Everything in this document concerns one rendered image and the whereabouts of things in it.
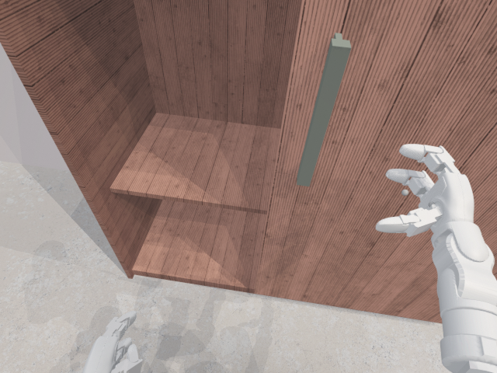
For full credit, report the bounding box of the robot right forearm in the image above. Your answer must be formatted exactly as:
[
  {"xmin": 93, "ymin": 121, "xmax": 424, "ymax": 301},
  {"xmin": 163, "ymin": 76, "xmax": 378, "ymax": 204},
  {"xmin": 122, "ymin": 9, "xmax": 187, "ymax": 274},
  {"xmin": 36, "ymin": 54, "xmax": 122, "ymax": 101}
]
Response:
[{"xmin": 431, "ymin": 221, "xmax": 497, "ymax": 373}]

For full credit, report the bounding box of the robot right hand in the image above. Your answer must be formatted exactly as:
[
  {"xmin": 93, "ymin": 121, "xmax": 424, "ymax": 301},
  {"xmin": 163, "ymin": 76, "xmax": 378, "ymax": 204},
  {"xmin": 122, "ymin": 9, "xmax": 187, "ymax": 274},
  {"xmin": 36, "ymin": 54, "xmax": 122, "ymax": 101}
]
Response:
[{"xmin": 376, "ymin": 144, "xmax": 474, "ymax": 237}]

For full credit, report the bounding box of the robot left hand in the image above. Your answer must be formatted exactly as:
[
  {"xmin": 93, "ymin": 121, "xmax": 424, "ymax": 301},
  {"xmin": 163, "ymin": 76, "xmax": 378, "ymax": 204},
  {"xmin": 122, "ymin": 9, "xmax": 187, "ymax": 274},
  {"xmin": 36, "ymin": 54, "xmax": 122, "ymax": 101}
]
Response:
[{"xmin": 82, "ymin": 311, "xmax": 143, "ymax": 373}]

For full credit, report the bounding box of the handle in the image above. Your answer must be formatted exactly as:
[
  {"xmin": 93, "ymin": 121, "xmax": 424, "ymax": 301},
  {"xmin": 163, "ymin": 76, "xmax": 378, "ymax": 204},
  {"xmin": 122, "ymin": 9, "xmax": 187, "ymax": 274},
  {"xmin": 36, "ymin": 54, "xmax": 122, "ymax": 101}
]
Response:
[{"xmin": 297, "ymin": 33, "xmax": 351, "ymax": 187}]

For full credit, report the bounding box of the wardrobe door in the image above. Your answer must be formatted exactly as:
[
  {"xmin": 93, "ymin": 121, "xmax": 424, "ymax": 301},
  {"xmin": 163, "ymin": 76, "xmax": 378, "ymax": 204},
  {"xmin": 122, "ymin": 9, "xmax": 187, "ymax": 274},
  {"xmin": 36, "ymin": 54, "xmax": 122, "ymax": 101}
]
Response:
[{"xmin": 254, "ymin": 0, "xmax": 497, "ymax": 323}]

